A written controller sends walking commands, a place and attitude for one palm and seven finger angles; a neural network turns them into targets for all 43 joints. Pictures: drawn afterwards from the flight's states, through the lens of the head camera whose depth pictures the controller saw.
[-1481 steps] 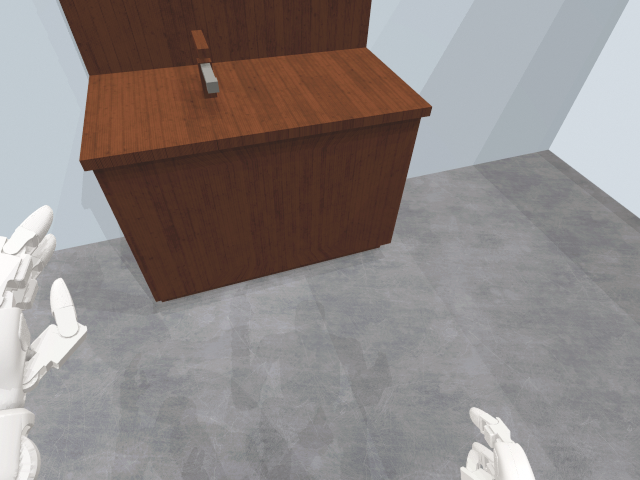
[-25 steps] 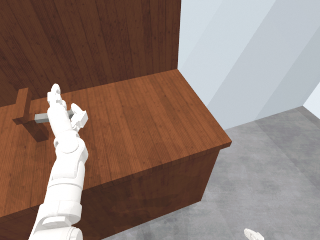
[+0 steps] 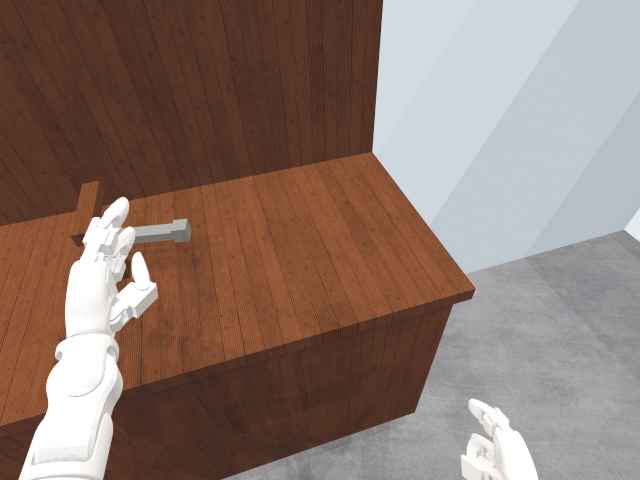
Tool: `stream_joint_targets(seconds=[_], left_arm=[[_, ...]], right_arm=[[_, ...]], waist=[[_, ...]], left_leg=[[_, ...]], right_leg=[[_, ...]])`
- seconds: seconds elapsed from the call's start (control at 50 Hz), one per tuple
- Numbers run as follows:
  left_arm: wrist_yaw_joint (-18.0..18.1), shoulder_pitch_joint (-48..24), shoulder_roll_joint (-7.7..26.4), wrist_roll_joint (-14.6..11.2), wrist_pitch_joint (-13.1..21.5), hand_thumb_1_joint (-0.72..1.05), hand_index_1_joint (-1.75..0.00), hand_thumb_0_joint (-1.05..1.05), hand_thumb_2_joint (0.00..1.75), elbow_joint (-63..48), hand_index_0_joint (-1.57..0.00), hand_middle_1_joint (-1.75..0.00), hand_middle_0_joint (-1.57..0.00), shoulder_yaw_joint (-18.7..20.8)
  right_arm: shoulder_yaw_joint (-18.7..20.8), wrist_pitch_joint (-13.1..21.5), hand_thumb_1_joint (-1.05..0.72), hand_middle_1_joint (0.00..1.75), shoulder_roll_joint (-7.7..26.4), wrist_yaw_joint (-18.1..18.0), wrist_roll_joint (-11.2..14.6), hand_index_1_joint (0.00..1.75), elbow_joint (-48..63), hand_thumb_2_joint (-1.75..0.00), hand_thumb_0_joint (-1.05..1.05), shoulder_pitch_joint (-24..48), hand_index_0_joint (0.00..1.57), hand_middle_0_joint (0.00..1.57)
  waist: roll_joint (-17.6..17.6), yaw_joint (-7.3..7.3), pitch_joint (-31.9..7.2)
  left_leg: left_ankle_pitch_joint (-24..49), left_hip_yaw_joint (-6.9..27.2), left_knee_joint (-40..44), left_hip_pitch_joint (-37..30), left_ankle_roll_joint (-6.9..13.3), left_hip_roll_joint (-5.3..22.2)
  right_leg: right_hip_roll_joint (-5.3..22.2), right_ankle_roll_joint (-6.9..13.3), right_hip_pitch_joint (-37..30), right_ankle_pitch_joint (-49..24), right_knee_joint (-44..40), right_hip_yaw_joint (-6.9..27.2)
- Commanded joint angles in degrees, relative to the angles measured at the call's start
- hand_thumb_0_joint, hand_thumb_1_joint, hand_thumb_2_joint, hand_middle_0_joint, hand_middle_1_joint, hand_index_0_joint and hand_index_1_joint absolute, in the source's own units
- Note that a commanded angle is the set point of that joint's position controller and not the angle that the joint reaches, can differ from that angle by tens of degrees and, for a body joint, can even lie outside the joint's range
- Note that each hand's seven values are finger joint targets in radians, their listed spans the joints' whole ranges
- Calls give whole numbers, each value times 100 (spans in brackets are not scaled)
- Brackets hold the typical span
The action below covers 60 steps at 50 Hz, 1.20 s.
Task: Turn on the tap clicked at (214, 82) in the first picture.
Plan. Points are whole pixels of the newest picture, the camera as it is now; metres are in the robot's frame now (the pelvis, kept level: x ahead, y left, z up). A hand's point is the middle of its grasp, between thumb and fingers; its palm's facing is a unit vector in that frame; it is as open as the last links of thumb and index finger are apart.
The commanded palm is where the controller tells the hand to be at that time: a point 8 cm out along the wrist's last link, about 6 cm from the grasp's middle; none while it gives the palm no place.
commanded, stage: draw the hand back beside the body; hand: left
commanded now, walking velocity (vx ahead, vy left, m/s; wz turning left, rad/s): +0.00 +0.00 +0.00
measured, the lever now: (181, 230) +0.49 +0.29 +0.02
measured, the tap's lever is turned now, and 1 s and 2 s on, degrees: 79 79 79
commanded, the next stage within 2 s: step back with the hand held close in 0.80 s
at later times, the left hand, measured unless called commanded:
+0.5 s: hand (92, 340) +0.20 +0.24 +0.15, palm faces +0.39 -0.86 -0.33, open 7.5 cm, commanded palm +0.15 +0.28 +0.17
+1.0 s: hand (77, 342) +0.20 +0.25 +0.16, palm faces +0.42 -0.84 -0.35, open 7.4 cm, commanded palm +0.15 +0.28 +0.17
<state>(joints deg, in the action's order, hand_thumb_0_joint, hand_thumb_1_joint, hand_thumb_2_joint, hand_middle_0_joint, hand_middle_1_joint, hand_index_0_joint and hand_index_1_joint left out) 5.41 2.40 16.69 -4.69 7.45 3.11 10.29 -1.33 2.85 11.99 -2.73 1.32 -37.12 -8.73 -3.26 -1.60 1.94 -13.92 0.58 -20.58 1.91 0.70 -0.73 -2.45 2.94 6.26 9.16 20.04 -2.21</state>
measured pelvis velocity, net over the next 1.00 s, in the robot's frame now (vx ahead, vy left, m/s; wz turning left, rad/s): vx -0.01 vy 0.00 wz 0.01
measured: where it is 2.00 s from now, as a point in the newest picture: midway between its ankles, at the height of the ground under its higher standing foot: outside the picture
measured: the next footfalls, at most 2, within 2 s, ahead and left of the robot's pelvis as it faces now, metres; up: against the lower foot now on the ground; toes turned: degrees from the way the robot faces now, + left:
none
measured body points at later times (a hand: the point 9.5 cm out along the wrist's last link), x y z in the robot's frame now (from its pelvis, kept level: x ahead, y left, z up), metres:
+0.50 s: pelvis +0.00 +0.00 +0.00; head -0.02 -0.02 +0.45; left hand +0.18 +0.29 +0.17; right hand +0.19 -0.22 -0.09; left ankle -0.02 +0.11 -0.75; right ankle +0.03 -0.09 -0.75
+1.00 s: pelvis -0.01 +0.00 +0.00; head -0.02 -0.02 +0.45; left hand +0.17 +0.29 +0.18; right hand +0.19 -0.21 -0.09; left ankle -0.02 +0.11 -0.75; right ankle +0.03 -0.09 -0.75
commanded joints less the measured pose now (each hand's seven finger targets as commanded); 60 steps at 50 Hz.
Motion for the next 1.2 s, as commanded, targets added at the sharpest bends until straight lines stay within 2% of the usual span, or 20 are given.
stream_joint_targets(seconds=[0.0, 0.1, 0.14, 0.18, 0.34, 0.4, 0.44, 0.5, 0.6, 0.74, 0.76, 0.84, 0.88, 0.9, 0.92, 0.94, 1.0, 1.06, 1.14, 1.18], left_arm=[[81, -904, 1236, -44, 362, 90, -26, 0, 90, -1704, -19, -26, -19, 732], [71, -480, 1067, -36, 362, 90, -27, 0, 90, -2156, -19, -27, -19, 590], [81, -336, 1099, -37, 372, 90, -28, 0, 90, -2263, -19, -28, -19, 626], [99, -182, 1111, -1, 408, 90, -28, 0, 90, -2580, -19, -28, -19, 645], [130, 921, 1218, -14, 438, 90, -30, 0, 90, -3082, -20, -30, -20, 968], [122, 1133, 1153, 2, 445, 90, -30, 0, 90, -3381, -20, -30, -20, 940], [138, 1401, 1168, -9, 448, 90, -30, 0, 90, -3464, -20, -30, -20, 1008], [150, 1704, 1172, 0, 468, 90, -30, 0, 90, -3792, -20, -30, -20, 1067], [164, 1421, 1041, 15, 429, 90, -30, 0, 90, -3515, -20, -30, -20, 922], [199, 1457, 1122, 18, 463, 90, -30, 0, 90, -3609, -20, -30, -20, 991], [199, 1458, 1166, 26, 443, 90, -30, 0, 90, -3615, -20, -30, -20, 1034], [187, 1552, 1159, -1, 445, 90, -30, 0, 90, -3555, -20, -30, -20, 1059], [188, 1554, 1178, 6, 459, 90, -30, 0, 90, -3579, -20, -30, -20, 1092], [204, 1199, 1333, 1, 457, 90, -30, 0, 90, -3632, -20, -30, -20, 1199], [247, 703, 1883, -19, 640, 90, -30, 0, 90, -3946, -20, -30, -20, 1874], [191, 1295, 1430, 8, 637, 90, -30, 0, 90, -3369, -20, -30, -20, 1528], [137, 1801, 1142, 78, 624, 90, -30, 0, 90, -3363, -20, -30, -20, 1247], [180, 2049, 1220, 101, 612, 90, -30, 0, 90, -3669, -20, -30, -20, 1278], [249, 2316, 1431, 130, 599, 90, -30, 0, 90, -3927, -20, -30, -20, 1512], [274, 2373, 1498, 141, 595, 90, -30, 0, 90, -4014, -20, -30, -20, 1606]], right_arm=[[251, 267, -90, 30, 631, -10, -15, 30, 910, -90, 0, 632, 20, 20], [270, 343, -90, 30, 651, -12, -41, 30, 951, -90, 0, 657, 20, 20], [297, 363, -90, 30, 675, -15, -44, 30, 929, -90, 0, 675, 20, 20], [294, 397, -90, 30, 673, -22, -61, 30, 919, -90, 0, 676, 20, 20], [338, 453, -90, 30, 658, -18, -101, 30, 941, -90, 0, 706, 20, 20], [326, 474, -90, 30, 633, -6, -92, 30, 959, -90, 0, 715, 20, 20], [330, 510, -90, 30, 638, -6, -104, 30, 975, -90, 0, 695, 20, 20], [347, 550, -90, 30, 640, -10, -105, 30, 1014, -90, 0, 681, 20, 20], [344, 572, -90, 30, 637, -63, -94, 30, 936, -90, 0, 698, 20, 20], [329, 626, -90, 30, 620, -86, -116, 30, 944, -90, 0, 725, 20, 20], [313, 627, -90, 30, 635, -84, -120, 30, 938, -90, 0, 744, 20, 20], [318, 628, -90, 30, 615, -73, -126, 30, 939, -90, 0, 731, 20, 20], [313, 632, -90, 30, 609, -82, -127, 30, 936, -90, 0, 736, 20, 20], [312, 626, -90, 30, 619, -86, -120, 30, 918, -90, 0, 749, 20, 20], [243, 529, -90, 30, 653, -111, -43, 30, 1165, -90, 0, 578, 20, 20], [233, 468, -90, 30, 601, -114, -85, 30, 1038, -90, 0, 499, 20, 20], [316, 326, -90, 30, 698, -89, -83, 30, 1199, -90, 0, 397, 20, 20], [347, 234, -90, 30, 757, -110, -90, 30, 1325, -90, 0, 414, 20, 20], [414, 119, -90, 30, 762, -152, -77, 30, 1436, -90, 0, 367, 20, 20], [418, 76, -90, 30, 752, -176, -86, 30, 1462, -90, 0, 379, 20, 20]], waist=[[-133, -107, -729], [-75, -90, -671], [236, -80, -642], [-169, -103, -727], [223, -189, -587], [-202, -175, -454], [25, -189, -365], [-91, -201, -459], [103, -108, -157], [84, -178, -397], [-130, -180, -365], [176, -194, -348], [35, -200, -340], [-9, -178, -351], [148, -54, 66], [413, 13, -26], [238, 29, -581], [-53, 10, -938], [294, 2, -1130], [145, -3, -1116]], left_leg=[[1004, 45, 402, 419, 38, 90], [1043, 75, 407, 287, 41, 111], [986, 72, 379, 282, 76, 119], [1101, 100, 384, 198, 42, 105], [1074, 112, 311, 357, 60, 131], [947, 112, 289, 396, 37, 131], [883, 135, 262, 466, 49, 137], [932, 143, 225, 445, 38, 157], [596, 133, 198, 490, 85, 142], [659, 150, 216, 442, 90, 109], [691, 156, 227, 451, 83, 99], [700, 144, 223, 501, 92, 124], [761, 137, 218, 484, 88, 119], [725, 134, 214, 479, 96, 107], [329, 278, 14, 742, 187, 235], [320, 354, -144, 696, 201, 222], [797, 329, -194, 605, 167, 334], [1327, 358, -99, 672, 149, 426], [1688, 396, -172, 859, 128, 522], [1781, 477, -101, 1018, 117, 560]], right_leg=[[272, -29, -759, -747, -289, 244], [259, -33, -661, -681, -340, 213], [248, -49, -627, -627, -376, 233], [263, -24, -668, -681, -341, 222], [284, -42, -657, -642, -318, 213], [299, -27, -547, -486, -345, 245], [294, -28, -509, -432, -358, 228], [301, -29, -505, -445, -308, 234], [297, -57, -203, -106, -374, 240], [314, -44, -401, -174, -333, 238], [318, -33, -394, -189, -333, 247], [322, -48, -430, -210, -346, 245], [321, -39, -428, -265, -335, 238], [325, -41, -421, -241, -361, 274], [607, -103, 202, -512, -641, 961], [779, -112, 269, -647, -672, 963], [860, -124, 110, -1224, -358, 884], [825, -163, -73, -1593, -49, 722], [802, -212, -103, -1875, 203, 664], [757, -222, -111, -1737, 343, 611]])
